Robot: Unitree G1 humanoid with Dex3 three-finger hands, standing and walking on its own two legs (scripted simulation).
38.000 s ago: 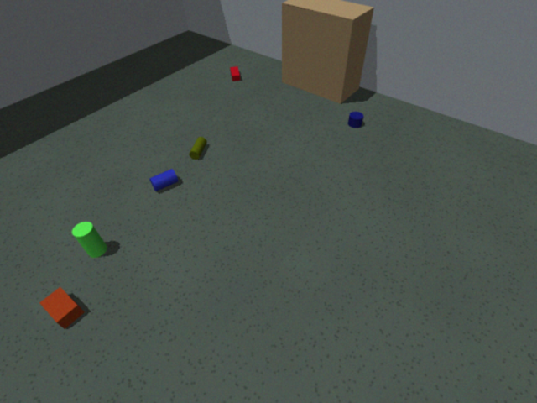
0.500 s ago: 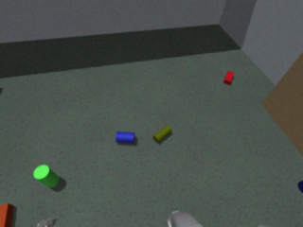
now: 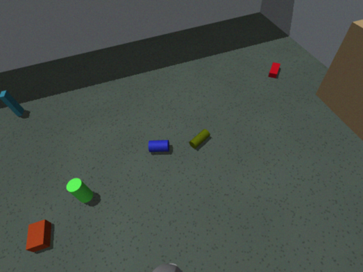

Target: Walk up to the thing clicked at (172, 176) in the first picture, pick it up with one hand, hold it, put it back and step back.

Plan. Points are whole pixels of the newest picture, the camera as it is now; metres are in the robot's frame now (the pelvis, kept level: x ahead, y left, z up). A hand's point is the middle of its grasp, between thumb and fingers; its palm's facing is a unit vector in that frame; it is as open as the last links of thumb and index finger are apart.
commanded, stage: step back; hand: left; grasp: from above
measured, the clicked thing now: (159, 146) +0.95 +0.25 -0.73
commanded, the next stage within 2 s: stand in 1.42 s
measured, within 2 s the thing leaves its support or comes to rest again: neither
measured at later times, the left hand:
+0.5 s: hand out of the picture -0.11 +0.25 -0.16, palm faces -0.02 -0.92 -0.39, open 7.4 cm
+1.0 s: hand out of the picture -0.14 +0.25 -0.14, palm faces +0.03 -0.92 -0.39, open 7.4 cm
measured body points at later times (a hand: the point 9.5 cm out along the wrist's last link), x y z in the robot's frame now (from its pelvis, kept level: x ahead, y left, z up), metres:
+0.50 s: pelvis -0.18 -0.03 -0.02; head -0.14 -0.02 +0.43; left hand -0.11 +0.29 -0.14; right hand -0.03 -0.34 -0.11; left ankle -0.08 +0.11 -0.73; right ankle -0.22 -0.15 -0.74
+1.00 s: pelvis -0.20 -0.03 +0.00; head -0.18 -0.03 +0.45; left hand -0.14 +0.30 -0.12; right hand -0.14 -0.33 -0.12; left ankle -0.19 +0.10 -0.73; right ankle -0.17 -0.16 -0.70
